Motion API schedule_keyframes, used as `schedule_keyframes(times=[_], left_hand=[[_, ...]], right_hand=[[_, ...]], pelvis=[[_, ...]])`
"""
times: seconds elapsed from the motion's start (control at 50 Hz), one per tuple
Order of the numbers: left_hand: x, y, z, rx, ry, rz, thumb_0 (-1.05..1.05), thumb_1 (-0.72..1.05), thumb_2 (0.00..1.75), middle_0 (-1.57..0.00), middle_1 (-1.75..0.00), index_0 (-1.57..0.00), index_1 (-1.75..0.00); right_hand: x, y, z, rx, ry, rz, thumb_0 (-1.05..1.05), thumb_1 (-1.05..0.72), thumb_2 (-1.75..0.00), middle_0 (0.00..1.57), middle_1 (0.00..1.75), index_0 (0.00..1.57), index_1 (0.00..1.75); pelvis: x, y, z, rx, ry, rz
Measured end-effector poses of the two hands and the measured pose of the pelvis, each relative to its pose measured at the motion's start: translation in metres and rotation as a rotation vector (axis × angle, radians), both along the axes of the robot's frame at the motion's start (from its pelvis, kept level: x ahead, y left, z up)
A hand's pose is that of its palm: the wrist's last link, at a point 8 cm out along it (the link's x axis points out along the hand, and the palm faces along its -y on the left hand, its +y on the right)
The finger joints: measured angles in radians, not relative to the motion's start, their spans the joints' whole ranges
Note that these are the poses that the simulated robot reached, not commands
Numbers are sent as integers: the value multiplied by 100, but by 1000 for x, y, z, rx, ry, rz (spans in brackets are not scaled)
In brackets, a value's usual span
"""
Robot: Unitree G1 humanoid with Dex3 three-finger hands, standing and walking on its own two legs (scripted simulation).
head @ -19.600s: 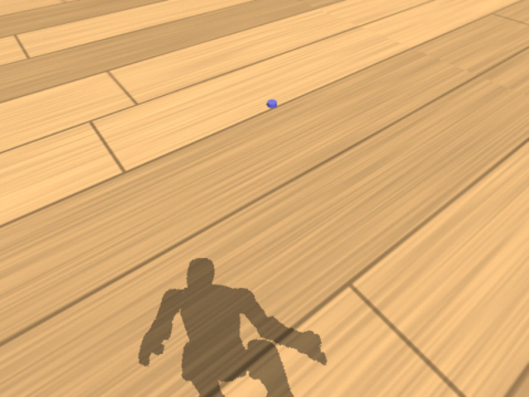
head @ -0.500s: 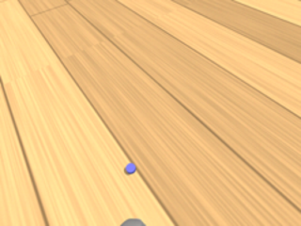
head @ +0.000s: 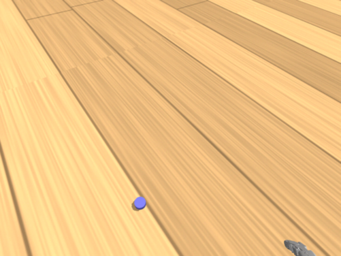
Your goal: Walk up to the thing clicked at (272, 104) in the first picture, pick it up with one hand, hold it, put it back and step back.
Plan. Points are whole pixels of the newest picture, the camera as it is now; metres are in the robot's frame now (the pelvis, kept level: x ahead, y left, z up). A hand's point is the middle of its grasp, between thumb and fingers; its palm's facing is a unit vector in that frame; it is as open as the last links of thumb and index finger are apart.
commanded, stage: walk up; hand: left
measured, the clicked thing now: (140, 203) +0.51 +0.18 -0.75
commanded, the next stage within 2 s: none
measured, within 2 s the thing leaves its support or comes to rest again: neither
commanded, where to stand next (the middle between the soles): +0.11 -0.04 m, yaw -2 degrees
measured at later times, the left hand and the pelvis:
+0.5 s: hand out of the picture +0.10 +0.24 -0.13, palm faces -0.06 -0.94 -0.34, open 7.3 cm; pelvis -0.01 +0.00 +0.01, yaw -2 degrees
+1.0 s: hand out of the picture +0.09 +0.25 -0.13, palm faces -0.03 -0.92 -0.40, open 7.3 cm; pelvis +0.04 -0.02 +0.01, yaw -2 degrees
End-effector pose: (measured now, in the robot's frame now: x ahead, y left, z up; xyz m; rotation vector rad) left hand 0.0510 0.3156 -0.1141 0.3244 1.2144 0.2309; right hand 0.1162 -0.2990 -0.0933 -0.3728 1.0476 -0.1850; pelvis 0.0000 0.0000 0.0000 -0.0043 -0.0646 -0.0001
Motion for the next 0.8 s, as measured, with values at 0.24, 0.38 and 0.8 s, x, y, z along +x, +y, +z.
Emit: schedule_keyframes(times=[0.24,0.38,0.8], left_hand=[[42,-13,8,31,-83,-102,0,90,90,-20,-30,-21,-31],[49,-22,12,-15,-90,-100,0,91,90,-20,-30,-20,-30],[28,-22,22,-15,-16,-59,0,91,90,-20,-30,-20,-30]], right_hand=[[-40,-12,-23,16,98,-77,0,-91,-90,20,30,20,30],[-83,-2,-17,48,187,-113,1,-90,-90,20,30,20,30],[-68,-15,-7,63,126,-124,1,-90,-90,21,30,20,30]], pelvis=[[-17,-2,-4,24,22,-13],[-15,-2,8,8,6,-29],[1,-8,18,10,13,-44]])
